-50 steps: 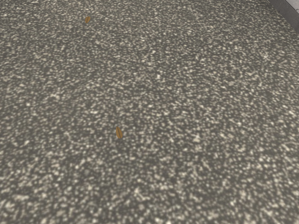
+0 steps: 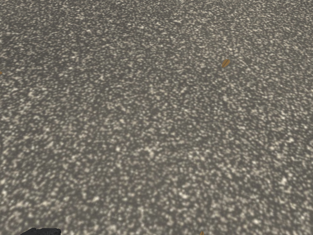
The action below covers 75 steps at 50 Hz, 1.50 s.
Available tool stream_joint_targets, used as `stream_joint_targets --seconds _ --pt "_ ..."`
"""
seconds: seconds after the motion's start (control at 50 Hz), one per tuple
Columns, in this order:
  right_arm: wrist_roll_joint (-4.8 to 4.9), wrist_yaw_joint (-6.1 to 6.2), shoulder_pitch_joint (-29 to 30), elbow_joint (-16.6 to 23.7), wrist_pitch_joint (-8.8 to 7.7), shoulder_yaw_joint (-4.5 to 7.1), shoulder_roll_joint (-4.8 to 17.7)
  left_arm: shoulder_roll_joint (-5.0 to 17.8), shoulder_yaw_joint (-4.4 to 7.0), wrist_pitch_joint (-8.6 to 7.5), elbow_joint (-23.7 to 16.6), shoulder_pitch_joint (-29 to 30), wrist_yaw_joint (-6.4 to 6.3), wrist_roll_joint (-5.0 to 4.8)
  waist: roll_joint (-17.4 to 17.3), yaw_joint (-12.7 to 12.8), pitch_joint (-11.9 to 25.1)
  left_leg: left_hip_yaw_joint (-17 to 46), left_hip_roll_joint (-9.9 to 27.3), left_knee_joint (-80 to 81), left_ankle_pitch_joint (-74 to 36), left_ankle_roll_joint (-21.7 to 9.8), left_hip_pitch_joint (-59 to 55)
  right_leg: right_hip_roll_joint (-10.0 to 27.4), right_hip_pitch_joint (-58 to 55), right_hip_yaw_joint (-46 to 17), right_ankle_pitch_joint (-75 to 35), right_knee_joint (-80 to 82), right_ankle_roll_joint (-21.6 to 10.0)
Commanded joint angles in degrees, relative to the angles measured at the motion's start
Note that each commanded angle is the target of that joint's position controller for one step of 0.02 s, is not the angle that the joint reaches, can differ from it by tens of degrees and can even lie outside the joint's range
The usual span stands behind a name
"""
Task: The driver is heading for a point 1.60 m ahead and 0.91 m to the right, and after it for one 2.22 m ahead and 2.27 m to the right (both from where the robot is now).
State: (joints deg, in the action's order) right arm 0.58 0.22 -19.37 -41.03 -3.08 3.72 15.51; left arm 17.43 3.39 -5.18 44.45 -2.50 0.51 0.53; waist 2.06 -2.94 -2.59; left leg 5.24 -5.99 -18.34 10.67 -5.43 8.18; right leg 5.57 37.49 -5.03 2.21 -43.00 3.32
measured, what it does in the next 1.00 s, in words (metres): walks ahead, turning right: right foot, then left foot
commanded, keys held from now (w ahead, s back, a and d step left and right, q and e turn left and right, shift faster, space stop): w+e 1.00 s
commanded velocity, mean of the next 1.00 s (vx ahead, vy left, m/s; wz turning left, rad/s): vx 0.50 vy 0.00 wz -0.38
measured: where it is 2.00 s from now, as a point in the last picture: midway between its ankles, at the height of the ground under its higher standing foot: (241, 131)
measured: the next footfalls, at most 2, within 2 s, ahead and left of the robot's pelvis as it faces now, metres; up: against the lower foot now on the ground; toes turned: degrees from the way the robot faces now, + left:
right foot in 0.22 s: +0.31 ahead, -0.15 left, +0.00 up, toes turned -3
left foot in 0.72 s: +0.62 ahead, -0.01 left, +0.00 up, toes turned -24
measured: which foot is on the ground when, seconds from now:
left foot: down 0.00-0.24, up 0.26-0.70, down 0.72-1.00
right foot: up 0.00-0.20, down 0.22-0.74, up 0.76-1.00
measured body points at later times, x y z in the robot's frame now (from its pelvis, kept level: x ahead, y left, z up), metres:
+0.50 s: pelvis +0.29 -0.08 +0.00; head +0.32 -0.10 +0.45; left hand +0.38 +0.18 -0.12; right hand +0.43 -0.37 -0.09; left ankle +0.42 +0.08 -0.68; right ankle +0.27 -0.15 -0.75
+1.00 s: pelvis +0.56 -0.10 +0.00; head +0.59 -0.11 +0.45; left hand +0.83 +0.08 -0.10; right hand +0.49 -0.38 -0.12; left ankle +0.59 +0.01 -0.75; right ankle +0.56 -0.28 -0.67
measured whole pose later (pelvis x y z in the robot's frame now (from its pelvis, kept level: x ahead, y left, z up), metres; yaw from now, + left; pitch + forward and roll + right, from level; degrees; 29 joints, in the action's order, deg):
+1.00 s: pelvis +0.56 -0.10 +0.00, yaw -28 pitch +1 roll +2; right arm -0.4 -0.4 -17.1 -44.5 -5.7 3.8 15.4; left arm 18.9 4.4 -0.7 38.9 -12.1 0.3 -1.3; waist 3.1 -2.7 -1.9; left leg -5.5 -2.1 -16.9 11.4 -1.9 6.6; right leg 5.0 37.9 -3.9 12.8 -58.9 1.1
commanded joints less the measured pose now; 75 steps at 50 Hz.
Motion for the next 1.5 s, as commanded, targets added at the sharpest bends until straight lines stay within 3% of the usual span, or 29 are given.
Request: stream_joint_targets --seconds 0.02,0.14,0.22,0.24,0.26,0.28,0.3,0.34,0.42,0.62,0.68,0.72,0.74,0.76,0.8,0.82,0.86,0.94,1.06,1.16,1.2,1.24,1.26,1.28,1.3,1.32,1.34,1.4,1.5 --pt "-0.03 0.55 -0.2 2.5 -1.17 2.31 9.1 2.0 -0.21 -0.76 -3.4 3.8 0.75 -0.55 -7.0 -1.0 1.6 6.0 12.6 7.2 -7.9 -7.0 3.8 -2.1 -7.0 3.5 -11.6 8.3 0.0" --pt "-0.22 0.53 -3.7 -1.4 -0.66 2.50 10.1 4.1 -0.17 -1.49 -6.0 7.9 2.46 -1.36 -7.0 -2.5 -1.3 7.1 19.4 2.9 -16.0 -6.1 -11.9 -2.1 1.6 3.7 -2.0 13.1 -5.4" --pt "-0.61 1.24 0.1 -0.9 0.43 2.28 10.7 8.3 2.16 -1.26 -1.9 -8.6 2.55 -1.15 -6.4 6.5 9.4 -0.6 15.1 -16.6 -45.7 -1.9 -10.5 -7.7 -22.6 7.6 0.1 14.9 -10.6" --pt "-1.76 1.62 -0.4 0.6 0.35 1.36 9.0 11.6 3.00 -0.95 -0.7 -17.4 2.21 -0.95 -0.1 9.3 16.3 -3.1 12.2 -33.1 -30.9 0.4 0.5 1.1 -38.1 -5.5 -2.6 14.3 -14.4" --pt "-1.68 0.76 -7.3 1.4 -0.93 -0.16 3.4 15.3 3.92 -0.71 0.0 -20.3 2.52 -1.32 14.9 5.0 20.8 -3.9 1.0 -52.8 14.2 5.5 24.9 13.0 -57.0 -34.3 7.8 19.9 -24.8" --pt "-0.56 0.25 -3.8 1.4 -2.30 -0.01 7.2 10.0 2.73 -0.56 0.1 -20.4 2.58 -2.60 9.0 7.9 19.9 2.9 2.9 -57.5 20.1 4.9 33.0 12.9 -58.7 -40.7 20.3 25.8 -23.5" --pt "1.03 -0.28 2.7 3.2 -3.33 0.59 9.5 8.1 2.18 -0.30 -1.1 -17.0 2.13 -2.09 5.4 8.5 11.7 2.7 5.6 -57.0 15.2 4.2 36.5 11.4 -52.0 -33.2 20.1 27.0 -21.2" --pt "-0.74 -0.07 7.9 4.5 -4.34 0.62 9.0 6.7 1.61 0.12 -2.7 -12.4 1.69 -1.11 -2.2 6.0 4.6 1.1 9.1 -49.3 9.1 4.3 33.4 7.3 -38.6 -24.0 8.9 28.6 -19.5" --pt "-1.74 0.22 6.1 5.1 -3.14 0.59 6.8 6.7 1.52 0.33 -3.6 -12.1 0.62 -1.24 1.4 2.7 4.2 -0.4 10.4 -39.2 6.6 7.0 27.9 3.6 -30.3 -16.7 -4.7 30.8 -19.8" --pt "-0.32 -0.93 22.7 9.1 -4.12 -0.17 4.9 8.0 2.28 2.71 -1.4 -20.6 -1.69 -2.38 2.7 7.9 2.3 -0.6 4.8 -10.4 -13.9 8.7 20.1 0.2 -28.3 -16.2 -0.8 26.1 -14.7" --pt "0.00 -1.13 20.4 8.6 -4.81 0.80 7.0 8.3 2.64 3.27 -1.8 -19.4 -1.96 -2.15 4.9 5.6 2.5 0.3 4.8 -7.2 -7.9 6.6 16.1 1.9 -32.0 -20.6 -2.5 21.4 -13.5" --pt "-0.82 -0.44 9.8 6.5 -5.26 2.25 9.8 5.7 1.82 3.21 -3.1 -17.3 -1.55 -1.70 3.8 -0.1 9.6 1.3 8.6 -5.4 -8.7 2.4 -1.7 -2.1 -28.2 -17.7 -6.7 9.3 -10.8" --pt "-1.36 0.13 0.7 5.7 -5.00 3.10 13.2 2.5 0.67 2.97 -4.5 -18.1 -1.42 -0.45 -3.4 -3.2 18.3 11.7 18.8 -7.0 -6.2 -1.2 -17.1 -6.5 -20.1 -12.0 5.8 -6.6 -8.6" --pt "-1.50 -0.41 -1.9 3.5 -4.07 3.72 15.7 0.3 -0.17 2.49 -5.9 -26.2 -1.31 -2.35 -23.1 1.1 22.8 36.9 30.0 -2.1 5.9 -9.8 -30.6 -12.2 -0.7 -6.1 32.9 -21.8 -5.9" --pt "-0.36 -0.41 2.3 5.0 -3.45 1.79 7.0 8.8 1.64 2.89 -4.9 -18.8 -1.40 -2.53 -9.1 -1.4 9.6 28.4 26.7 0.9 14.3 -5.8 -19.1 -5.2 6.4 -5.3 25.0 -29.4 -4.6" --pt "-0.82 -0.47 4.7 4.9 -3.21 1.41 6.6 8.0 1.70 3.11 -5.5 -16.1 -1.43 -2.06 -5.1 -0.4 5.6 21.7 24.2 2.3 7.1 -4.8 -12.4 -3.4 4.9 -3.6 21.0 -28.6 -3.9" --pt "-1.42 -0.43 6.8 3.8 -3.20 0.92 5.3 6.2 1.88 3.30 -6.5 -14.8 -0.81 -1.87 -7.1 1.7 2.1 13.0 20.9 5.2 -1.1 -4.2 -4.6 -0.6 2.0 -2.8 17.0 -25.1 -3.4" --pt "-0.80 -0.52 6.8 1.7 -3.93 1.64 6.8 3.0 1.25 4.12 -8.6 -12.2 -0.28 -1.88 -7.4 2.3 1.0 4.4 20.6 9.4 -7.9 -6.1 -1.7 1.2 3.2 -0.9 12.8 -19.8 -2.2" --pt "-0.59 -0.10 5.7 -0.8 -3.03 2.32 9.8 1.7 0.40 3.12 -10.9 -4.1 1.44 -1.77 -5.1 -0.3 0.0 -7.6 19.1 9.6 -15.9 -4.3 -4.2 0.5 1.2 2.5 -3.1 -2.3 -2.7" --pt "0.83 0.05 2.5 -3.2 -1.56 3.10 12.4 2.5 0.54 3.20 -14.3 2.0 2.84 -1.89 -5.6 -1.2 -1.6 -11.6 21.8 6.2 -22.5 -2.3 -11.2 -1.4 -0.3 6.3 1.6 5.8 -5.8" --pt "1.31 0.40 2.9 -3.2 -0.83 3.64 14.2 4.4 1.60 3.62 -14.6 -0.8 2.92 -1.52 -7.4 1.5 1.3 -14.0 21.8 -1.5 -40.8 -1.0 -13.0 -5.0 -6.9 9.5 7.8 6.8 -8.2" --pt "1.45 0.88 3.4 -2.9 -0.22 3.22 13.5 9.5 4.64 4.22 -10.7 -16.4 2.03 -1.68 -5.9 10.2 9.7 -17.1 18.8 -22.7 -46.3 1.9 -5.7 -9.4 -29.6 10.5 4.9 11.5 -12.2" --pt "-1.07 0.81 1.1 -1.6 -0.58 1.44 8.8 14.6 6.11 4.81 -9.2 -23.9 0.72 -2.15 4.6 11.2 15.1 -17.3 15.3 -41.8 -15.0 4.5 10.7 1.4 -47.2 -6.0 1.8 11.4 -16.3" --pt "-1.48 0.04 -1.5 1.9 -2.27 -0.42 4.4 18.3 5.97 3.94 -11.4 -20.3 0.97 -2.29 15.2 5.6 23.3 -7.5 3.4 -59.7 23.7 7.1 31.8 13.5 -61.3 -40.2 16.2 21.5 -27.9" --pt "0.45 -0.80 4.8 2.1 -3.97 0.80 10.3 12.7 4.50 3.14 -11.8 -21.0 1.46 -1.93 5.9 10.2 22.8 1.0 6.7 -62.1 20.8 5.9 37.8 13.2 -60.0 -39.6 20.5 26.0 -25.3" --pt "1.85 -1.12 8.6 3.5 -4.79 0.81 10.8 10.4 3.70 2.43 -11.2 -19.5 1.48 -1.50 4.2 9.5 14.6 -0.1 8.6 -59.4 15.9 4.8 39.8 11.2 -53.0 -31.6 17.8 26.3 -23.0" --pt "0.91 -0.68 8.9 3.1 -5.03 0.55 9.8 9.3 3.24 2.05 -11.3 -16.0 1.47 -1.45 -1.4 6.6 9.4 -0.3 11.0 -54.1 11.5 4.8 36.9 8.7 -43.9 -25.4 11.4 26.5 -21.2" --pt "-1.21 -0.34 6.9 2.2 -3.59 1.12 9.9 7.1 2.40 1.82 -12.5 -10.2 0.79 -0.57 0.7 2.0 5.9 -0.3 13.1 -45.8 6.8 6.7 28.1 4.8 -30.4 -17.8 -1.9 29.2 -20.4" --pt "-1.58 -0.42 12.5 3.0 -2.41 -0.24 6.0 7.9 2.45 1.58 -9.7 -13.2 -0.81 -1.02 0.8 3.7 3.2 -2.4 11.6 -29.7 -7.3 9.8 27.3 1.3 -25.0 -8.9 -7.5 30.5 -18.6"
Over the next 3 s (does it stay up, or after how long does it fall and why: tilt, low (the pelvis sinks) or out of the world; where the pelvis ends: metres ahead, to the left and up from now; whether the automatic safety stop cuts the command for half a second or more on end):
stays up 1.38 -0.85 -0.01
